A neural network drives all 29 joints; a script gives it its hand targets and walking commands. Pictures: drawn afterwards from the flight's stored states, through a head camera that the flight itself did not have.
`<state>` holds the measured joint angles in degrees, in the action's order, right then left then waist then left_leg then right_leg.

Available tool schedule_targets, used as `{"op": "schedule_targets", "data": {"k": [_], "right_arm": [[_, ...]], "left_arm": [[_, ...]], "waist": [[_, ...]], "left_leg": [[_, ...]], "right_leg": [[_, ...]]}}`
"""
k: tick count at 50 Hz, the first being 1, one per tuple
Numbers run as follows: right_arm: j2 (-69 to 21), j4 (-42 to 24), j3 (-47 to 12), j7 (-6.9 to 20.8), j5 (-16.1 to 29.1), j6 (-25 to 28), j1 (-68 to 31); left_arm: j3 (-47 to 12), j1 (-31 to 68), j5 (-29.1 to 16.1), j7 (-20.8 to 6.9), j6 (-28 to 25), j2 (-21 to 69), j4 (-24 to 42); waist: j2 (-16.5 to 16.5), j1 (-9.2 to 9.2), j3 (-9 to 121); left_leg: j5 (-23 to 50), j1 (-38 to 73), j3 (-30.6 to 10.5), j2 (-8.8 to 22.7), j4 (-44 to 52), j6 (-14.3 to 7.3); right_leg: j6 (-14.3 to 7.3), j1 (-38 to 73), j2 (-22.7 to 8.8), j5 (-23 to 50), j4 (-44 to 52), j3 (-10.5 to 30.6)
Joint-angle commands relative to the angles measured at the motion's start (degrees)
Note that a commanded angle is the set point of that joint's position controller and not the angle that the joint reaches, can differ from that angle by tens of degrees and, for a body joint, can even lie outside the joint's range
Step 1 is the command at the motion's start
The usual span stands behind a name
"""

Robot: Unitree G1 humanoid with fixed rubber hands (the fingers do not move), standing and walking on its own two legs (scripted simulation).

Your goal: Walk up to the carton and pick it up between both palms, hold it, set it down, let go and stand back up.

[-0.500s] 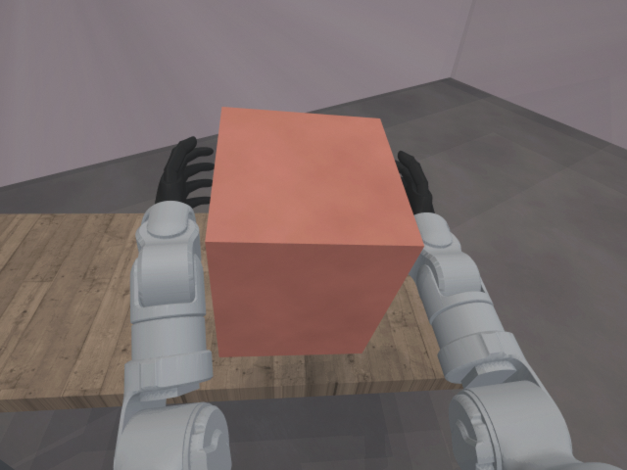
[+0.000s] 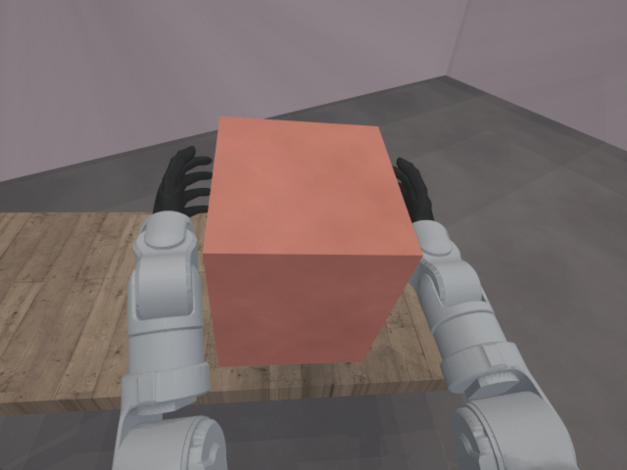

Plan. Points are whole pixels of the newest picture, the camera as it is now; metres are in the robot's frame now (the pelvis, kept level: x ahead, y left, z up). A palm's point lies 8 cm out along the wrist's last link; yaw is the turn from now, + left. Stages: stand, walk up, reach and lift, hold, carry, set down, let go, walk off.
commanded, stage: hold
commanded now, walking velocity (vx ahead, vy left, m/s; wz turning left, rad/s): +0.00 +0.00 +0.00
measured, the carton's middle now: (296, 249) +0.36 +0.01 +0.12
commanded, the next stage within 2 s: none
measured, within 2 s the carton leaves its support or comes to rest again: neither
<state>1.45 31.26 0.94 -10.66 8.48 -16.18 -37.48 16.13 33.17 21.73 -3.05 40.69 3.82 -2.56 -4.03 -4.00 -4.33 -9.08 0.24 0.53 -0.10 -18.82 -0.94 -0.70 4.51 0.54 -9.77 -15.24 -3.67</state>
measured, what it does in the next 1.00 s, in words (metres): stands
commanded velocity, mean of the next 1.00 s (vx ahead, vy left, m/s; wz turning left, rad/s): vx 0.00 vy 0.00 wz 0.00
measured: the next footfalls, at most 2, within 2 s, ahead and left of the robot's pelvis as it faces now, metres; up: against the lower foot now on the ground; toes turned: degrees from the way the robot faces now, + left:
none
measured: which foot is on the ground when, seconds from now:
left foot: down 0.00-1.00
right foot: down 0.00-1.00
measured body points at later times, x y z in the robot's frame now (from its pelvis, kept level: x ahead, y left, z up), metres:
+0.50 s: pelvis +0.00 +0.00 +0.00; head -0.04 +0.03 +0.45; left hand +0.37 +0.16 +0.19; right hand +0.38 -0.14 +0.18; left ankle +0.03 +0.11 -0.75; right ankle +0.00 -0.11 -0.75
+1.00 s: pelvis +0.00 +0.00 +0.00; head -0.04 +0.03 +0.45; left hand +0.37 +0.16 +0.19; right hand +0.38 -0.14 +0.18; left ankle +0.03 +0.11 -0.75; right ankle +0.00 -0.11 -0.75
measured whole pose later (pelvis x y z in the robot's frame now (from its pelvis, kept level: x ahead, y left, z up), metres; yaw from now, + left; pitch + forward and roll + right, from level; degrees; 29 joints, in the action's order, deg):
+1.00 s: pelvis +0.00 +0.00 +0.00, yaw +0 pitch -9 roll -1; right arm 2.3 33.8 0.8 -10.6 9.0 -14.9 -39.8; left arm 16.6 34.6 20.9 -2.2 38.8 3.4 -5.3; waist -4.0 -4.2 -3.5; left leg -8.7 -1.1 0.5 0.0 -18.8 -0.9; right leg -0.7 3.4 0.6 -9.3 -14.9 -4.0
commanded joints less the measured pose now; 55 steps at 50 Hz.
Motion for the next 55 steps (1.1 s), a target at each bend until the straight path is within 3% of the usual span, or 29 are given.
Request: {"op": "schedule_targets", "data": {"k": [1,7,14,27,55], "right_arm": [[-31.58,-19.86,-19.22,4.48,3.33,5.56,-42.44],[-30.89,-15.22,-19.02,3.97,3.36,4.72,-38.69],[-31.56,-16.86,-19.70,3.65,4.26,4.96,-39.94],[-31.14,-15.20,-17.75,4.47,3.21,5.00,-40.82],[-31.41,-14.92,-18.07,4.29,3.37,5.25,-40.80]], "left_arm": [[-27.43,31.32,-10.56,-6.79,-2.92,28.72,0.89],[-24.21,29.64,-9.01,-7.10,-3.01,27.24,-0.99],[-25.81,30.45,-9.31,-7.27,-3.34,27.89,-0.02],[-25.81,31.92,-9.54,-6.61,-3.49,28.59,-1.38],[-25.33,31.89,-9.27,-6.82,-3.70,28.29,-1.53]], "waist": [[4.83,-0.50,23.74],[3.33,-0.24,21.28],[4.30,-0.82,21.50],[4.66,-0.76,20.93],[4.36,-0.75,21.17]], "left_leg": [[12.90,7.06,1.39,-1.06,0.22,1.51],[11.10,5.86,1.62,-1.47,1.51,1.00],[14.69,6.29,1.19,-1.68,0.36,1.77],[11.04,5.88,1.19,-0.99,1.39,1.52],[12.10,5.86,1.27,-1.31,1.09,1.43]], "right_leg": [[2.81,-0.31,2.05,10.70,1.24,-1.84],[3.73,0.44,1.69,10.82,1.47,-1.45],[3.75,1.10,1.85,13.78,1.14,-1.55],[3.02,-1.58,2.01,7.68,1.77,-1.83],[3.36,-0.48,1.88,9.91,1.52,-1.69]]}}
